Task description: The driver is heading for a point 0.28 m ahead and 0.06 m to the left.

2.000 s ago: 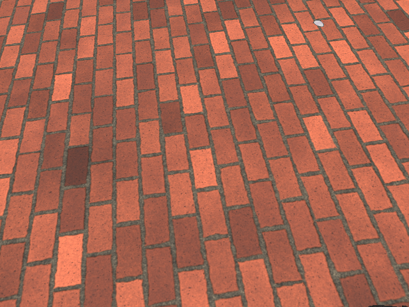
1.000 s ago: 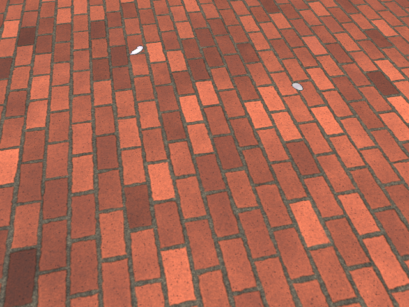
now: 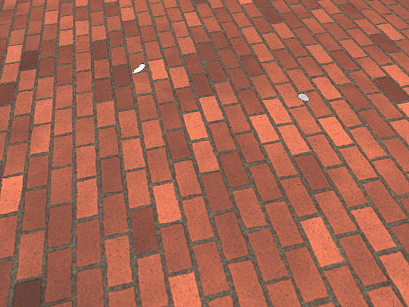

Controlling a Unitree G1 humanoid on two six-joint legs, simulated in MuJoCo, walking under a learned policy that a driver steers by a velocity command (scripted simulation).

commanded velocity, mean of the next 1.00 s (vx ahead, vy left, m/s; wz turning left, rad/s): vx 0.14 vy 0.00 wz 0.05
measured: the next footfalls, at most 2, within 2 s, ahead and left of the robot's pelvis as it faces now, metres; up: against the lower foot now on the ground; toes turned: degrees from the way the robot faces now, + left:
left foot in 0.42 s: +0.32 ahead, +0.12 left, +0.00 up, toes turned +5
right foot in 0.74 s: +0.27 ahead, -0.11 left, +0.00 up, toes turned +1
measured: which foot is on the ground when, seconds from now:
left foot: down 0.00-0.02, up 0.04-0.40, down 0.42-1.00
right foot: down 0.00-0.44, up 0.46-0.72, down 0.74-1.00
